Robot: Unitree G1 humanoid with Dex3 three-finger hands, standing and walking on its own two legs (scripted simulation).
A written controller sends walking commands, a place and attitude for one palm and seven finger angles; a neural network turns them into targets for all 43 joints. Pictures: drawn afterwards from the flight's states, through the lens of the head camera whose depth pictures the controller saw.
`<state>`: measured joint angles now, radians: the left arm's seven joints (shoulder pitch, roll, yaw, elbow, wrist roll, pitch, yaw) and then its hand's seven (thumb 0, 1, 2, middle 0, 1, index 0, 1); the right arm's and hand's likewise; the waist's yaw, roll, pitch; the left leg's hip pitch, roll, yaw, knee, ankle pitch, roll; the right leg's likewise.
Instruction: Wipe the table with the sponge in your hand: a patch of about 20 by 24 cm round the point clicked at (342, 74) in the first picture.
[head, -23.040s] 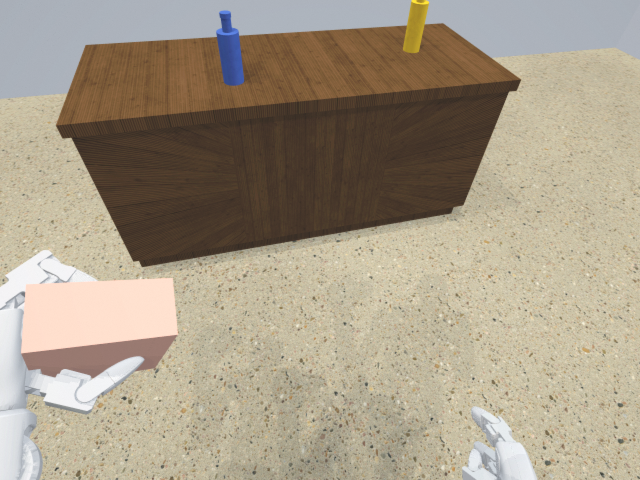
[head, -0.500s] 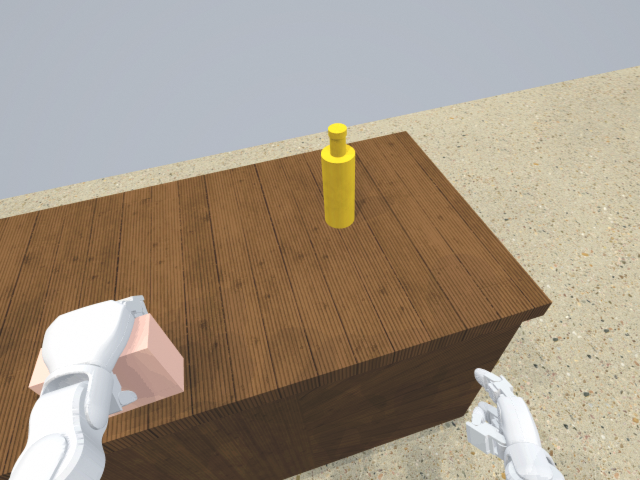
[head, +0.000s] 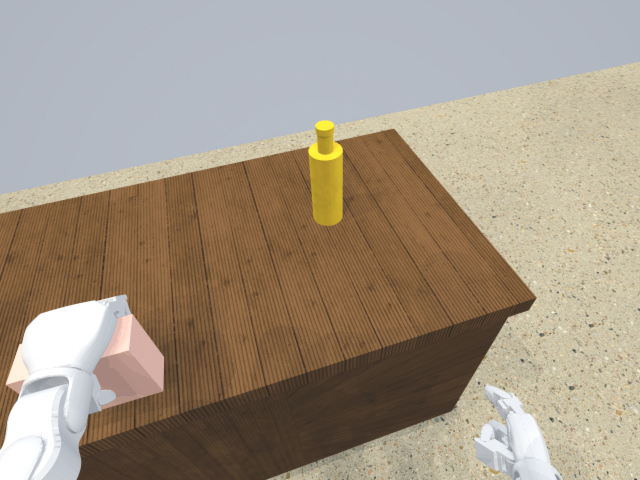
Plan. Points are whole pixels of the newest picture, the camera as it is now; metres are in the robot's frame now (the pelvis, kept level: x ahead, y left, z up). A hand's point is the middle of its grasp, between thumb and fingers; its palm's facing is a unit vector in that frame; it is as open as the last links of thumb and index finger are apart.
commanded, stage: move the sponge above the wiping area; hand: left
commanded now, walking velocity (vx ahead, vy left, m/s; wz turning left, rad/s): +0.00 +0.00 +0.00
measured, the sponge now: (101, 375) +0.20 +0.33 +0.00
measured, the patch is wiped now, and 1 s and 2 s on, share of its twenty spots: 0.00 0.00 0.00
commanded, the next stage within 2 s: none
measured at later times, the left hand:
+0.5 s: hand (74, 351) +0.20 +0.35 +0.05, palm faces +0.00 -0.03 -1.00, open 9.5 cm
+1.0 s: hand (70, 348) +0.21 +0.35 +0.06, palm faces +0.00 -0.06 -1.00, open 9.5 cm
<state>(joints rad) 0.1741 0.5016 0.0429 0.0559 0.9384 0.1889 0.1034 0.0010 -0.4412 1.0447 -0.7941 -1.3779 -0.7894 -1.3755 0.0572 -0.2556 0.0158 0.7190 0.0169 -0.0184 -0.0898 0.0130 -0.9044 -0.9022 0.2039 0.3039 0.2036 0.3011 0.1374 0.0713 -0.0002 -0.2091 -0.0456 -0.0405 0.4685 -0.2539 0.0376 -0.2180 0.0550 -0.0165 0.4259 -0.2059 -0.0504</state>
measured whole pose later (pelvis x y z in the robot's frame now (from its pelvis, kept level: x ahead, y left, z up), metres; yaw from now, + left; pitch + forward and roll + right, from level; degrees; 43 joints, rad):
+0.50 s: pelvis +0.00 +0.00 +0.00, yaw +0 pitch +0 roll -1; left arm 0.17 0.52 0.11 0.11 0.91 0.17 0.17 0.00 -0.44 1.05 -0.79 -1.38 -0.79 -1.38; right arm 0.07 -0.25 0.00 0.73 0.04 -0.02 -0.09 0.01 -0.90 -0.90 0.20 0.30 0.20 0.30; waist 0.13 0.08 -0.02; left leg -0.23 -0.04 -0.03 0.49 -0.26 0.04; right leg -0.24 0.06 -0.01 0.44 -0.21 -0.05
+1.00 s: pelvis +0.00 +0.01 +0.00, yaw +0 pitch +0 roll -1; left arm 0.15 0.50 0.07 0.09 0.89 0.30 0.14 0.00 -0.44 1.05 -0.79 -1.38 -0.79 -1.38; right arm 0.04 -0.24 0.02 0.72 0.04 0.01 -0.07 0.01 -0.90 -0.90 0.20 0.30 0.20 0.30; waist 0.12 0.08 -0.02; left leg -0.21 -0.05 -0.03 0.46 -0.24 0.04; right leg -0.22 0.05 0.00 0.42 -0.19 -0.04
